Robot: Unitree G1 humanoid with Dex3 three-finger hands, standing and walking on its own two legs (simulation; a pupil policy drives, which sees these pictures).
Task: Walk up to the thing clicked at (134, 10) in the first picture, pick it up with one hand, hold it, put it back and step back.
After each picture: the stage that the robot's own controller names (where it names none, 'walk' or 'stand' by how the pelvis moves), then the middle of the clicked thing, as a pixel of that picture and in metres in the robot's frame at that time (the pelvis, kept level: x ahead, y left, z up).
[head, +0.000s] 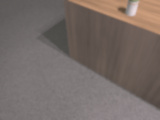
stand; (132, 5) +0.97 -0.31 -0.04
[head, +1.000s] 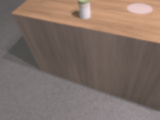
walk; (84, 7) +0.87 +0.05 -0.01
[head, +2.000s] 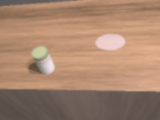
walk; (43, 60) +0.48 +0.21 -0.02
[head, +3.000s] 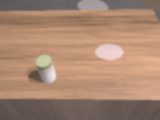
stand; (46, 69) +0.46 +0.18 -0.04
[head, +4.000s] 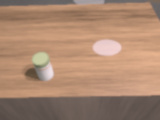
stand; (43, 67) +0.45 +0.19 -0.04
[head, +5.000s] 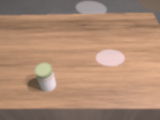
stand; (46, 77) +0.42 +0.17 -0.05
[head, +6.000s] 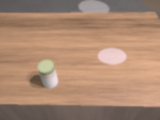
stand; (48, 74) +0.43 +0.17 -0.05
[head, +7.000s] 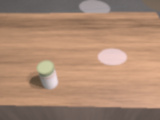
stand; (48, 75) +0.43 +0.17 -0.05
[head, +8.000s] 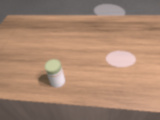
rise first; (55, 73) +0.44 +0.17 -0.04
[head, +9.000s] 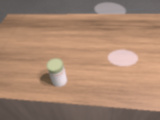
go down; (57, 73) +0.44 +0.16 -0.04
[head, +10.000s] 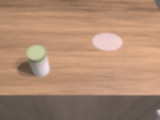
go down; (38, 61) +0.45 +0.15 -0.01
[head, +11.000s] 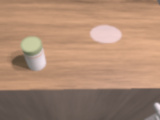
go down; (34, 54) +0.46 +0.15 +0.02
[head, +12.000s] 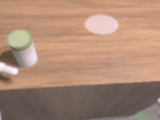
close in; (23, 49) +0.45 +0.17 +0.04
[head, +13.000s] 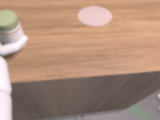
close; (11, 31) +0.51 +0.18 +0.06
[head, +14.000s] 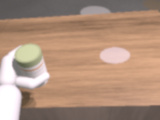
lift; (33, 66) +0.33 +0.15 +0.17
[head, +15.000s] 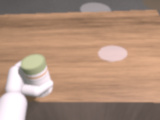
lift; (37, 76) +0.32 +0.15 +0.12
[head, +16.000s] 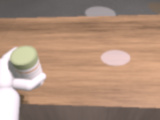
hold; (28, 68) +0.32 +0.17 +0.16
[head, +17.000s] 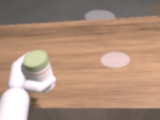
crouch; (40, 72) +0.32 +0.14 +0.15
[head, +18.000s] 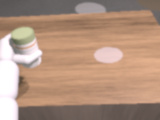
crouch; (27, 48) +0.42 +0.18 +0.15
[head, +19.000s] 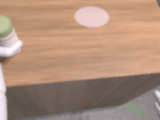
lower; (5, 37) +0.49 +0.19 +0.03
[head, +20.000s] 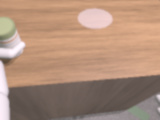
lower; (7, 38) +0.48 +0.19 +0.05
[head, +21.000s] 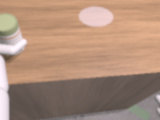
lower; (9, 35) +0.49 +0.18 +0.06
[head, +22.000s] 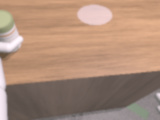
lower; (5, 32) +0.50 +0.18 +0.06
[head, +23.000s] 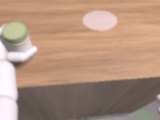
open; (19, 42) +0.47 +0.17 +0.05
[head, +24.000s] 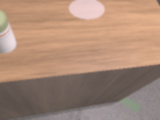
rise; out of the picture +0.48 +0.18 +0.06
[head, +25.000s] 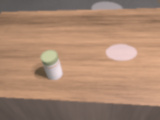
sink last; (52, 65) +0.46 +0.17 +0.01
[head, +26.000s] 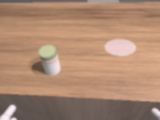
stand; (50, 60) +0.46 +0.17 +0.01
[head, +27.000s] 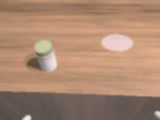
stand; (46, 56) +0.47 +0.17 +0.02
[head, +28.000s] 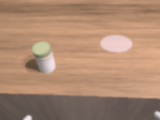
stand; (44, 58) +0.46 +0.17 +0.02
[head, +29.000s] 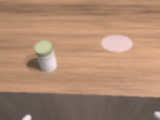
stand; (46, 57) +0.46 +0.17 +0.02
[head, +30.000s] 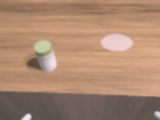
stand; (45, 56) +0.47 +0.17 +0.02
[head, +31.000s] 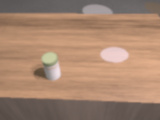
stand; (51, 66) +0.47 +0.16 -0.03
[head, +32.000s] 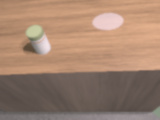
walk; (39, 40) +0.53 +0.22 -0.01
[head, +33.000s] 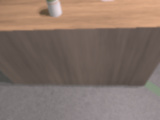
walk; (53, 4) +0.80 +0.17 -0.02
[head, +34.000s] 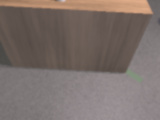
stand; out of the picture +1.11 +0.16 -0.03
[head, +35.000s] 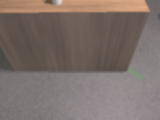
stand; out of the picture +1.09 +0.19 -0.04
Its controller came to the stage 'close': yes
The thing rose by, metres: 0.21
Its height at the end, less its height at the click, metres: +0.00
